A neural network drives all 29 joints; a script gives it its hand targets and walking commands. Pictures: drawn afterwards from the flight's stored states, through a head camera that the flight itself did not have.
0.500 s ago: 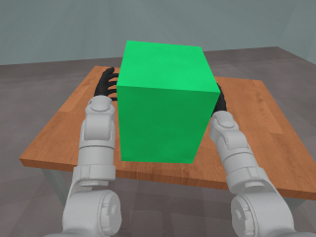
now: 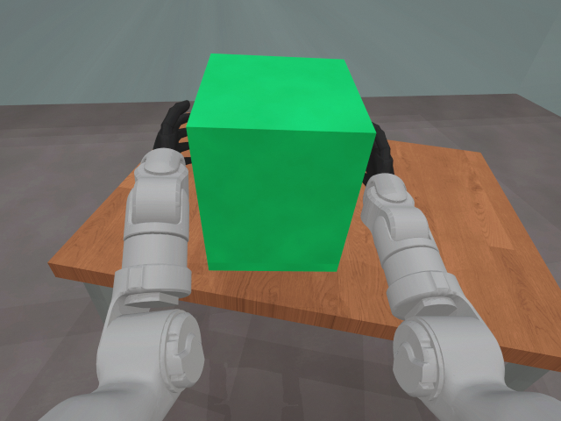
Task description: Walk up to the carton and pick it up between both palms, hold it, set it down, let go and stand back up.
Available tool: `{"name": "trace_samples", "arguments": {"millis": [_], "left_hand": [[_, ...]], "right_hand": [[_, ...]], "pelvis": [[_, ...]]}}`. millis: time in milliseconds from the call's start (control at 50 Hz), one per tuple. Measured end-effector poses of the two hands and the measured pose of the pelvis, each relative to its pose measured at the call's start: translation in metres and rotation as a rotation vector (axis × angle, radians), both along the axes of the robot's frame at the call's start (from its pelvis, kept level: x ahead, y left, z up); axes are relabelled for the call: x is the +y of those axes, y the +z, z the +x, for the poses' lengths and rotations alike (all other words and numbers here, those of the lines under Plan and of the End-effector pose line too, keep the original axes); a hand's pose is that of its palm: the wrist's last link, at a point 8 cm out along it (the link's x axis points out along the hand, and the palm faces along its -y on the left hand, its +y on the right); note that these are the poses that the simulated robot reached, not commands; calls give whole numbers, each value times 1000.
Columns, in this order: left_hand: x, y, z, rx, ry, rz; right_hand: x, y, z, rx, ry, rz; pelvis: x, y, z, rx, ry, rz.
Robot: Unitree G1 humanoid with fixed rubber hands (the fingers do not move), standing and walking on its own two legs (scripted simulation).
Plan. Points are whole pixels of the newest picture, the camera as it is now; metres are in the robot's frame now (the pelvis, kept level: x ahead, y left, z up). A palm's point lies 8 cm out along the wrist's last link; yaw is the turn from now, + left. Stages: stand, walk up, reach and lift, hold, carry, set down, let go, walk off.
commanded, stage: reach and lift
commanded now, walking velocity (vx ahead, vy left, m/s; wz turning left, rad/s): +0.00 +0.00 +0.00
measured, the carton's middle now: (275, 165) +0.43 -0.01 +0.20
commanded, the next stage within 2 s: hold in 0.62 s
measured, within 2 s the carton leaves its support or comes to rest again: neither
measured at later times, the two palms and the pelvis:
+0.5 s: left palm (149, 152) +0.40 +0.16 +0.24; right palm (365, 166) +0.38 -0.13 +0.22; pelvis +0.02 +0.01 +0.00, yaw -1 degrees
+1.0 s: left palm (150, 146) +0.37 +0.15 +0.27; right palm (380, 165) +0.36 -0.14 +0.24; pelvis +0.01 +0.01 +0.00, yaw -1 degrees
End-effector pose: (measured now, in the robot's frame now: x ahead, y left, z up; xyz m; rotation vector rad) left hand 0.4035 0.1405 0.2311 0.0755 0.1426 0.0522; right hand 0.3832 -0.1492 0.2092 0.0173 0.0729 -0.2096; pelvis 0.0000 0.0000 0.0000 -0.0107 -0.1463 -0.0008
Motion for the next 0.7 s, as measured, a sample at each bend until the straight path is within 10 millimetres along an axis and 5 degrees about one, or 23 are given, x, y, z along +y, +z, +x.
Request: {"name": "trace_samples", "arguments": {"millis": [200, 520, 700], "left_hand": [[-13, -6, 6, 9, -34, -12], [25, 11, -8, -15, 33, -24], [19, 15, -11, -26, 25, -13]], "right_hand": [[-12, -7, -5, 6, -30, -10], [23, 17, 2, -12, 38, -4], [17, 25, -2, -20, 31, 5]], "pelvis": [[4, 0, 13, -39, -18, -12], [15, -1, 19, -59, -16, -21], [17, -2, 22, -67, -15, -28]]}}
